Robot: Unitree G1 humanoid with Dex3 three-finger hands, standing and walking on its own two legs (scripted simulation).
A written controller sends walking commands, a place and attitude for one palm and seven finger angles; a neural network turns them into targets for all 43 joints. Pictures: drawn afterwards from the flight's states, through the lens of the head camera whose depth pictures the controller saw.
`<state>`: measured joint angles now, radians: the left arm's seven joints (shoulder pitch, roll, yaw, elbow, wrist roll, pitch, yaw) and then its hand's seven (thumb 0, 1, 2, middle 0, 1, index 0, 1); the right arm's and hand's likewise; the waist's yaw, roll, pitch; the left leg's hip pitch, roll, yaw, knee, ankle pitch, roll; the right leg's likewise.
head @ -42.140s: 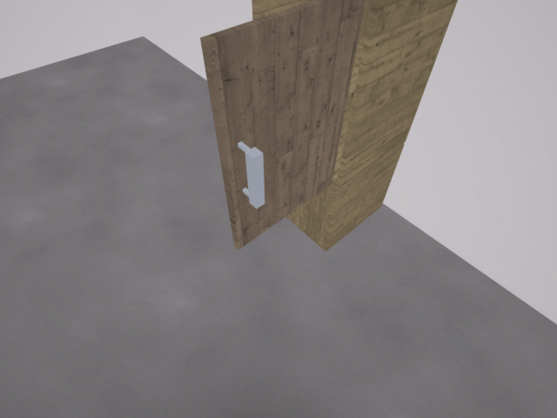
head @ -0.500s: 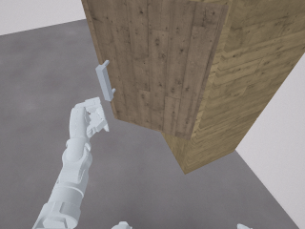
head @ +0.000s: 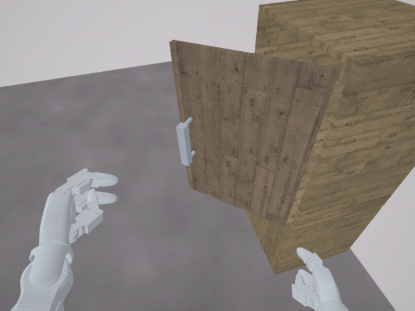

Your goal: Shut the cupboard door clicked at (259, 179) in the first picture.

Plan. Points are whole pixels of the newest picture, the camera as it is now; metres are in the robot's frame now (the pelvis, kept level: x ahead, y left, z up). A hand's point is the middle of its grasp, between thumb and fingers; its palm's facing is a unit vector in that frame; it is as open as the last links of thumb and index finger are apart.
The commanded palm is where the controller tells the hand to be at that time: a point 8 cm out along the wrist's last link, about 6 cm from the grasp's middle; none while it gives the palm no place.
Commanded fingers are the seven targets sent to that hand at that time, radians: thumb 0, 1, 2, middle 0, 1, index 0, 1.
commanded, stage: draw the hand back to the body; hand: left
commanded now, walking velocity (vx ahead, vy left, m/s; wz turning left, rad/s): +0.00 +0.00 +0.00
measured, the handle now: (188, 141) +0.62 +0.15 -0.05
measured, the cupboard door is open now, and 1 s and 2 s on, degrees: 46 46 46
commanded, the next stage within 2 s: step back with the hand held close in 0.60 s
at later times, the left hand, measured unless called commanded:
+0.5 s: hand (52, 225) +0.19 +0.26 +0.15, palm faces +0.46 -0.80 -0.40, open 7.3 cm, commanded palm +0.14 +0.29 +0.18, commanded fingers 0.00 0.90 0.90 -0.20 -0.30 -0.20 -0.30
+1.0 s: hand (46, 220) +0.20 +0.27 +0.15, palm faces +0.37 -0.78 -0.51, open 7.4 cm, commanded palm +0.14 +0.31 +0.18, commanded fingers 0.00 0.90 0.90 -0.20 -0.30 -0.20 -0.30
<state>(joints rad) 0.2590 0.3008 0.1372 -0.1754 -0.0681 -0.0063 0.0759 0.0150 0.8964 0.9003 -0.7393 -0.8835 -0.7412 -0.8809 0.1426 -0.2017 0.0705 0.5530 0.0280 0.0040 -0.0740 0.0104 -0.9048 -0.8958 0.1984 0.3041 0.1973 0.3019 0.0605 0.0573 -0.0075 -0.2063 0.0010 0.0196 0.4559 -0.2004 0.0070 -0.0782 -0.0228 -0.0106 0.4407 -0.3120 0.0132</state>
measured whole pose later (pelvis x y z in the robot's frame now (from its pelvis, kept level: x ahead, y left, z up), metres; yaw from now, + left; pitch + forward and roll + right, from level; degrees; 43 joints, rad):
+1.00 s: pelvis +0.00 +0.01 +0.00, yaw +0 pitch +1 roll +0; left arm 0.53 0.41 0.38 -0.41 -0.07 -0.13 0.10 0.01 0.89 0.90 -0.21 -0.30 -0.21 -0.30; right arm 0.17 -0.25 -0.01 0.58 0.02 0.01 -0.10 0.01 -0.90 -0.90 0.20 0.30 0.20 0.30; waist 0.02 0.07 0.00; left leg -0.30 0.00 0.02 0.50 -0.21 0.02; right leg -0.17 -0.03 -0.01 0.47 -0.31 0.03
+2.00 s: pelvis -0.14 +0.02 -0.02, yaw +4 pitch -1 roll -4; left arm 0.51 0.48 0.47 -0.53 -0.04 -0.26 0.15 0.01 0.89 0.90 -0.21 -0.30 -0.21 -0.30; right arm 0.21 -0.20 0.00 0.60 0.00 -0.09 -0.08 0.01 -0.90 -0.90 0.20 0.30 0.20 0.30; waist -0.03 0.01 0.05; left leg -0.55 0.04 0.01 0.61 -0.16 0.05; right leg -0.41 0.04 0.00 0.63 -0.27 0.01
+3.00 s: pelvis -0.30 +0.03 -0.01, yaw +0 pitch +0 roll -1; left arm 0.62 0.44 0.42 -0.56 -0.05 -0.18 0.17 0.01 0.89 0.90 -0.21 -0.30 -0.21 -0.30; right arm 0.30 -0.20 0.01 0.66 0.00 -0.07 -0.06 0.01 -0.90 -0.90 0.20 0.30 0.20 0.30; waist -0.03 -0.01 -0.04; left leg -0.37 0.06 0.04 0.62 -0.25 -0.01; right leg -0.18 0.05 -0.03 0.52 -0.35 -0.05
